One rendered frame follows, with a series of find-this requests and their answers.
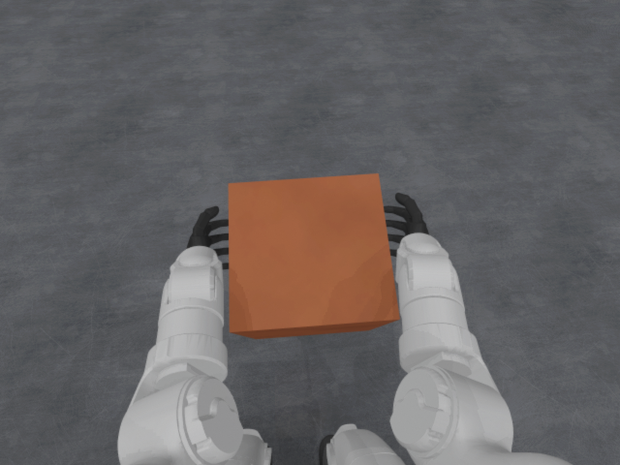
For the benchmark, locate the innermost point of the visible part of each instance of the right robot hand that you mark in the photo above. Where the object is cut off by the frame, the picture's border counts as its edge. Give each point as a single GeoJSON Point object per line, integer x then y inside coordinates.
{"type": "Point", "coordinates": [412, 216]}

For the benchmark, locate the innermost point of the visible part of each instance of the carton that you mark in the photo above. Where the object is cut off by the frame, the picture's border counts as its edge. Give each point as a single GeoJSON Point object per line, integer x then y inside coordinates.
{"type": "Point", "coordinates": [309, 256]}

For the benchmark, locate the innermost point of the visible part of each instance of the left robot forearm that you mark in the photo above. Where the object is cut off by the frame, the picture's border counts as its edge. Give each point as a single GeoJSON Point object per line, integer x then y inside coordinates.
{"type": "Point", "coordinates": [190, 327]}

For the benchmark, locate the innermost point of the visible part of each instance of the robot right thigh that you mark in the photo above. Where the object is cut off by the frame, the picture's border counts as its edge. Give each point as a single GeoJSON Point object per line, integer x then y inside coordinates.
{"type": "Point", "coordinates": [360, 447]}

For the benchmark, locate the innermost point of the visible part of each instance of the left robot upper arm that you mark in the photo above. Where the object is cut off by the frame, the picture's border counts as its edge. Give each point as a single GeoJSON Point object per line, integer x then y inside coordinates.
{"type": "Point", "coordinates": [194, 422]}

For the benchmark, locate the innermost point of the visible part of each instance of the right robot forearm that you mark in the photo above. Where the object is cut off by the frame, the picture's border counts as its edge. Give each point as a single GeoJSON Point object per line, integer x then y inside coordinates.
{"type": "Point", "coordinates": [434, 325]}

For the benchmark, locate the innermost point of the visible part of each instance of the right robot upper arm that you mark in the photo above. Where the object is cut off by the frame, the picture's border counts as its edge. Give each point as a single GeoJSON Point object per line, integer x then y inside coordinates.
{"type": "Point", "coordinates": [443, 418]}

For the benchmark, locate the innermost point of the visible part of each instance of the left robot hand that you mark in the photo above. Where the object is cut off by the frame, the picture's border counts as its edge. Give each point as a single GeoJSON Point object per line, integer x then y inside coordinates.
{"type": "Point", "coordinates": [203, 228]}

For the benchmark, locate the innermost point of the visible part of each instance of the right robot shin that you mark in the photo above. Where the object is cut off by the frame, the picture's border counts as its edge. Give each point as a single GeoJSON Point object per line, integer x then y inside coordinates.
{"type": "Point", "coordinates": [344, 428]}

